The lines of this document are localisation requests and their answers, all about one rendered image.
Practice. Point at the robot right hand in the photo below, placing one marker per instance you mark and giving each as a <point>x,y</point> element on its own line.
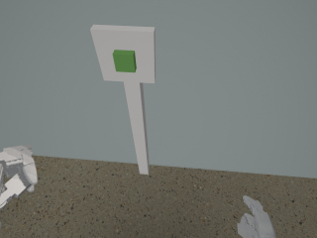
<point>260,224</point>

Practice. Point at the button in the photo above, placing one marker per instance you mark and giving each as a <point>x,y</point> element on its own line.
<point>124,61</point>

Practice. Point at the robot left hand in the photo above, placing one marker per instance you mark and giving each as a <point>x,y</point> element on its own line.
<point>17,163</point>

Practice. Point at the panel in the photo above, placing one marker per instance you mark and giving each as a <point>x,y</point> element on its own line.
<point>142,40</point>

